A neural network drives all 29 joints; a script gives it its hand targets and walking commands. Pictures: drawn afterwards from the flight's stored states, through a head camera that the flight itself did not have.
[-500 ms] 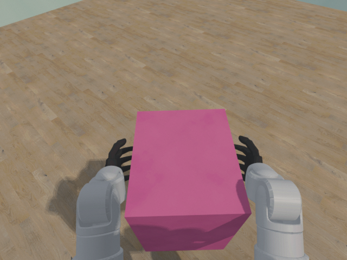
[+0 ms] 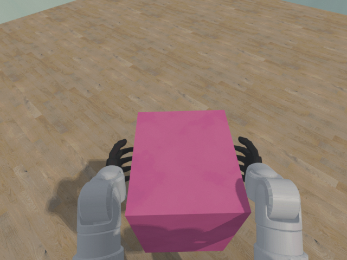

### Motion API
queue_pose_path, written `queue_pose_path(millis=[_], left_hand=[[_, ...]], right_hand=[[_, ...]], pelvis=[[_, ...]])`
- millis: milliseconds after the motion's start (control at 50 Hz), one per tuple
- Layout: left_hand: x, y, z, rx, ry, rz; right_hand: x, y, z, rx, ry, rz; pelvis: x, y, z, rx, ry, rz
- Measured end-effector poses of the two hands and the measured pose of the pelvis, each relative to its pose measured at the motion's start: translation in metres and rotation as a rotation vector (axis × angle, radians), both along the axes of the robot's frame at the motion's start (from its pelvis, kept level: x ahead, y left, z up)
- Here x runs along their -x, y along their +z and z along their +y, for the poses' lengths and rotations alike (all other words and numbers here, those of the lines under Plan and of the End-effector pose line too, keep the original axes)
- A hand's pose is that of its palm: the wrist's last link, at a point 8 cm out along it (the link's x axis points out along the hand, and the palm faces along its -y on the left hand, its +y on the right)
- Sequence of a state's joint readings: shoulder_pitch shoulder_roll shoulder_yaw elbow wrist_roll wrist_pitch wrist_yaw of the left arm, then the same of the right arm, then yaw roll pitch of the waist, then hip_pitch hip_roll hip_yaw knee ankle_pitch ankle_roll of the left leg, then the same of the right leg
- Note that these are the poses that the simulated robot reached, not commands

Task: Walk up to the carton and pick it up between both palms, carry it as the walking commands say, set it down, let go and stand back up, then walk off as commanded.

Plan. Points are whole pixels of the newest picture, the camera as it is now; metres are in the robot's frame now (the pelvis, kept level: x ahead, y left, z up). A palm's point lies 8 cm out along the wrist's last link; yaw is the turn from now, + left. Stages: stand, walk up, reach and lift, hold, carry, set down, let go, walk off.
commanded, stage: carry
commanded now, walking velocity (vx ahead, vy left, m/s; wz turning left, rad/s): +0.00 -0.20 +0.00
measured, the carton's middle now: (182, 185) +0.28 -0.01 +0.01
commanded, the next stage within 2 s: none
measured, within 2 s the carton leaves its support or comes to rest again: neither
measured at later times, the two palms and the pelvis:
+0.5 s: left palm (177, 188) +0.23 +0.01 +0.09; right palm (324, 184) +0.23 -0.28 +0.09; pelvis -0.04 -0.13 +0.00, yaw +0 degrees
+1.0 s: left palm (202, 209) +0.19 -0.03 +0.10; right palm out of the picture +0.19 -0.32 +0.10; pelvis -0.08 -0.18 +0.00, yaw +1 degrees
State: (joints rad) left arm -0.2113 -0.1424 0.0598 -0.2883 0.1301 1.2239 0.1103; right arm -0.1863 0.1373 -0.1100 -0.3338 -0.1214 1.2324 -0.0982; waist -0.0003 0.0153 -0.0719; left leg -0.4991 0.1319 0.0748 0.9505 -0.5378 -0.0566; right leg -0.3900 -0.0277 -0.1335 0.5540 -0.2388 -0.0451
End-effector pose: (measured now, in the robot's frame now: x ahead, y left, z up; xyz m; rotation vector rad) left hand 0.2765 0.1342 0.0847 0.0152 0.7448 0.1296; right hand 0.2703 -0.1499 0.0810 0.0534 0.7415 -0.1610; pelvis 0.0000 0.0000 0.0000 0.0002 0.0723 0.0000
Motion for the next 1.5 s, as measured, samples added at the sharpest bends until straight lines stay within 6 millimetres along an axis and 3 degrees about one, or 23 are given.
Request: queue_pose_path(millis=[180,300,400,500,640,820,940,1120,1320,1500], left_hand=[[0.018,-0.002,-0.028,0.039,0.014,-0.046],[0.038,-0.001,-0.047,0.044,0.039,0.000],[0.038,0.009,-0.081,0.041,0.044,-0.035],[0.042,0.005,-0.127,0.008,0.019,-0.029],[0.054,0.009,-0.160,-0.005,-0.009,-0.019],[0.081,0.012,-0.163,0.023,0.042,-0.030],[0.087,0.016,-0.167,0.019,0.055,-0.031],[0.085,0.016,-0.171,0.020,0.036,-0.023],[0.082,0.012,-0.162,0.024,0.038,-0.020],[0.067,0.021,-0.151,0.025,0.035,-0.034]], right_hand=[[0.014,0.009,-0.027,0.039,0.012,-0.046],[0.027,0.011,-0.047,0.055,0.048,0.000],[0.029,0.017,-0.081,0.039,0.042,-0.035],[0.038,0.005,-0.127,0.005,0.015,-0.029],[0.059,0.005,-0.160,-0.004,-0.011,-0.019],[0.069,0.018,-0.163,0.031,0.047,-0.030],[0.073,0.020,-0.167,0.022,0.057,-0.032],[0.079,0.017,-0.171,0.020,0.035,-0.023],[0.074,0.015,-0.162,0.026,0.039,-0.021],[0.058,0.027,-0.151,0.038,0.045,-0.035]], pelvis=[[0.016,-0.006,-0.033,0.007,0.011,0.006],[0.025,0.005,-0.061,0.021,0.002,-0.009],[0.034,0.005,-0.095,0.035,-0.002,-0.002],[0.042,-0.002,-0.132,0.019,-0.006,-0.010],[0.056,0.002,-0.156,-0.016,0.003,-0.003],[0.068,0.004,-0.175,-0.010,0.008,-0.026],[0.073,0.005,-0.182,-0.007,0.010,-0.031],[0.078,0.005,-0.180,-0.006,0.009,-0.029],[0.076,0.005,-0.172,-0.007,0.007,-0.023],[0.052,0.010,-0.162,-0.006,0.002,-0.020]])
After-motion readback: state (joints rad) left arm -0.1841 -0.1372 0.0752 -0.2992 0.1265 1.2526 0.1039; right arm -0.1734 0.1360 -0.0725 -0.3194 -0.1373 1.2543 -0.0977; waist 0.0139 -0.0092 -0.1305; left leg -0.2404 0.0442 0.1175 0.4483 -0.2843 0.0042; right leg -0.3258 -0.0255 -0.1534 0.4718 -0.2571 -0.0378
